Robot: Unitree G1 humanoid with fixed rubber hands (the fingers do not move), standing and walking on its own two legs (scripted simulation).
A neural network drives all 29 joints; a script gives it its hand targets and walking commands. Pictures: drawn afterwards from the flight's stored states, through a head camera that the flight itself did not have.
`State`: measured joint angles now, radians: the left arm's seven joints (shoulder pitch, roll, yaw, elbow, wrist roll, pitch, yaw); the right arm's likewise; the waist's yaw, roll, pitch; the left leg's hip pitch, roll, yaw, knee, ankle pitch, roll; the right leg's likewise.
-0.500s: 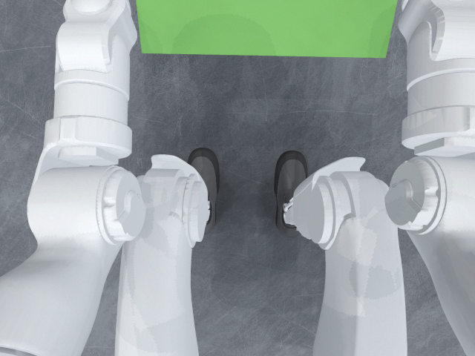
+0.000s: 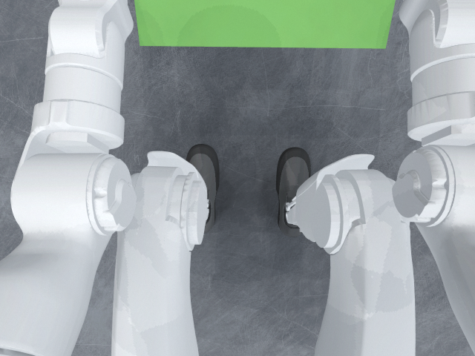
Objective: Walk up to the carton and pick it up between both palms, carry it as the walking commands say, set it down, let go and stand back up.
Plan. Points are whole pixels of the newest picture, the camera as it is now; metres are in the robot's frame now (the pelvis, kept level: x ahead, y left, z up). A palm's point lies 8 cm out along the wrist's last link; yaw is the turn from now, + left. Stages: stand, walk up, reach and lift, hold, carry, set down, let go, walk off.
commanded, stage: set down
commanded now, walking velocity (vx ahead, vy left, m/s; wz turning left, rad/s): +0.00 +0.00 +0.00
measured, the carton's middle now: out of the picture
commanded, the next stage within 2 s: none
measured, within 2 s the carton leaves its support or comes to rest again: rests again in 0.44 s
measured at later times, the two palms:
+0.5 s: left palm out of the picture +0.54 +0.19 -0.19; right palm out of the picture +0.56 -0.16 -0.18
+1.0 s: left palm out of the picture +0.55 +0.19 -0.20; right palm out of the picture +0.57 -0.16 -0.19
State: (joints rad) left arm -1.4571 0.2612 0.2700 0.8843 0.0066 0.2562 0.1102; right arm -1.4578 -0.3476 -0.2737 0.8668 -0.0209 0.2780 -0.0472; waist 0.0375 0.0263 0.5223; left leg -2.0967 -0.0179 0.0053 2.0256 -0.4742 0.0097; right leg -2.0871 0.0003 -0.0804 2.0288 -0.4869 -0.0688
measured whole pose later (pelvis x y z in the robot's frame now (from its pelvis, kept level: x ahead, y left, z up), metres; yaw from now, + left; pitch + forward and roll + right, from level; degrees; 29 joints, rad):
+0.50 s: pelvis +0.00 +0.00 -0.01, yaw +0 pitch +34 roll -1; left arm -1.44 0.28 0.27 0.95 0.01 0.25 0.08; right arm -1.45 -0.35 -0.27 0.92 -0.02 0.24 0.01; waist 0.04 0.02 0.45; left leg -2.18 -0.02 0.01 2.06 -0.48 0.01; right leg -2.16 0.00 -0.08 2.06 -0.49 -0.07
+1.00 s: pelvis +0.01 +0.00 -0.02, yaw +0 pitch +40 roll -1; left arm -1.41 0.28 0.29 0.97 0.01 0.21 0.06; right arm -1.43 -0.33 -0.27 0.94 -0.02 0.21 0.02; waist 0.04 0.03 0.33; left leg -2.29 -0.02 0.01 2.08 -0.48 0.01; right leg -2.28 0.00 -0.08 2.08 -0.49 -0.07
